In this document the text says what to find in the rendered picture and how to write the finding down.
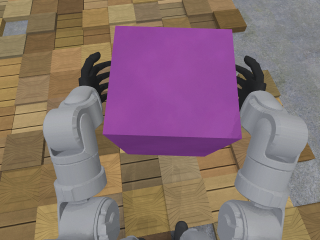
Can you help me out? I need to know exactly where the robot left hand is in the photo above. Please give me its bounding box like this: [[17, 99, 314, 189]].
[[78, 52, 111, 103]]

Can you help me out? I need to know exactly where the robot right upper arm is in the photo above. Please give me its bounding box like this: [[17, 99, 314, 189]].
[[217, 199, 282, 240]]

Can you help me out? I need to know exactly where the robot right foot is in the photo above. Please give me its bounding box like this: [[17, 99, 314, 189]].
[[174, 221, 188, 240]]

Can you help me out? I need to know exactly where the right robot forearm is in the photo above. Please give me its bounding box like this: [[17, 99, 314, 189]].
[[234, 90, 309, 238]]

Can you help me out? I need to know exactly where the robot right hand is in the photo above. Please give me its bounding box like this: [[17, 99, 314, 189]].
[[235, 55, 267, 111]]

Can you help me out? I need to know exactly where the right robot shin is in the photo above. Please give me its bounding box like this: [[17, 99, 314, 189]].
[[181, 228, 198, 237]]

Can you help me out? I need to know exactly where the carton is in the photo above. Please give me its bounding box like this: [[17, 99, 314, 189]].
[[102, 25, 242, 157]]

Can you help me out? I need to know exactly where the left robot forearm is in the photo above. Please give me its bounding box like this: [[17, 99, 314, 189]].
[[42, 85, 107, 234]]

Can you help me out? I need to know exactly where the robot left upper arm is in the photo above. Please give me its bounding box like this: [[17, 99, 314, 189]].
[[43, 197, 120, 240]]

